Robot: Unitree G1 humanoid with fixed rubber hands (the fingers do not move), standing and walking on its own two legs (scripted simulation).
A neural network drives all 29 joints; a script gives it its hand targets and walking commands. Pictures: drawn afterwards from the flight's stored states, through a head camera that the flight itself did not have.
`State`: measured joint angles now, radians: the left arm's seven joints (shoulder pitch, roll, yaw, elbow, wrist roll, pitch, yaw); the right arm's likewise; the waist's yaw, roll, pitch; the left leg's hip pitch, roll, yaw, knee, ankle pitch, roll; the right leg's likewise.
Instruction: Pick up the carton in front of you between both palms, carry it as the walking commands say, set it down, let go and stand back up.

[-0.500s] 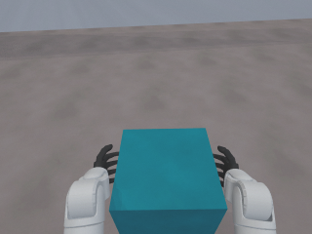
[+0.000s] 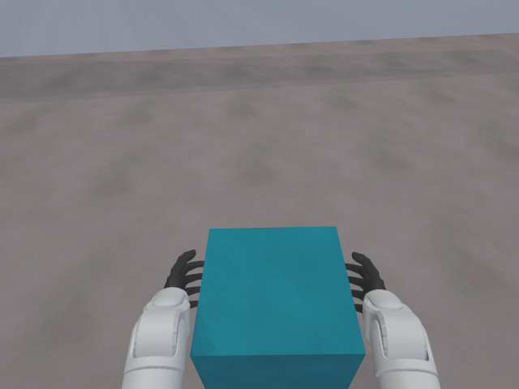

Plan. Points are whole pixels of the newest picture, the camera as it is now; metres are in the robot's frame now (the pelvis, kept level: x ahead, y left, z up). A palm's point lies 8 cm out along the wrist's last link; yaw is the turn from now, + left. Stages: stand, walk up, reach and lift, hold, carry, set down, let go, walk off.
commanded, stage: carry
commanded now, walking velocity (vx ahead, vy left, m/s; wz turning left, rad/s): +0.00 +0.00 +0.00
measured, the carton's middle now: (274, 321) +0.28 +0.00 -0.04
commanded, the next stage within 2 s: hold in 0.78 s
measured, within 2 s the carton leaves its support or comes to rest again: neither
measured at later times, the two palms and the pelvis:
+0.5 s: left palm (176, 304) +0.26 +0.15 +0.04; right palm (377, 308) +0.26 -0.15 +0.04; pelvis -0.02 +0.00 +0.00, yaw +0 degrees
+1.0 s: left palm (180, 314) +0.24 +0.14 +0.04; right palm (389, 333) +0.22 -0.16 +0.03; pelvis -0.04 +0.00 +0.01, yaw -3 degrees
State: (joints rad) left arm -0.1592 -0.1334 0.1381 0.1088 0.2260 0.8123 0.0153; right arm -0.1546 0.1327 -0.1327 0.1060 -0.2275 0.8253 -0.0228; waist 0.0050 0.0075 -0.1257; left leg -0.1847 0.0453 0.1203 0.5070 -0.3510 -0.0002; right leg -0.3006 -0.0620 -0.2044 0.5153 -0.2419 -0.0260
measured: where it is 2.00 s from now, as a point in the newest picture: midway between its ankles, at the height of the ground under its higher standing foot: outside the picture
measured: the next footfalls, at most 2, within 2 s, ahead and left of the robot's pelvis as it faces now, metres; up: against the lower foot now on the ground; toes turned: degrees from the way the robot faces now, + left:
none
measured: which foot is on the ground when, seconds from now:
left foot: down 0.00-1.00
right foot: down 0.00-1.00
